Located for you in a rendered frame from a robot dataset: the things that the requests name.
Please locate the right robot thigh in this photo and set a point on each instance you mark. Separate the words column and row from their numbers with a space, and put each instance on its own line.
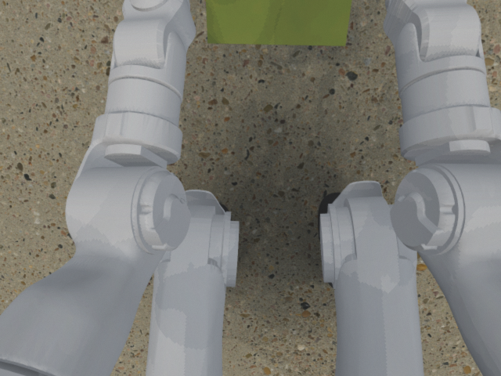
column 378, row 321

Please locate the robot left foot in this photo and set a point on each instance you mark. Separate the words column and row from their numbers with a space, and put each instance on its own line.
column 225, row 208

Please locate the right robot forearm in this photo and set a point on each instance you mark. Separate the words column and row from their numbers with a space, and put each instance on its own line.
column 442, row 83

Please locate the robot right upper arm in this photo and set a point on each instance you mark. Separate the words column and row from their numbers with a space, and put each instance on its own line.
column 451, row 215

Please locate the left robot forearm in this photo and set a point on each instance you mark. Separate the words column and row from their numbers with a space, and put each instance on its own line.
column 145, row 88

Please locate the carton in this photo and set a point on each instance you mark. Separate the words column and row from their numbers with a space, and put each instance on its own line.
column 278, row 22

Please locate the robot left upper arm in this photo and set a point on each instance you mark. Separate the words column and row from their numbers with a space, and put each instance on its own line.
column 76, row 321

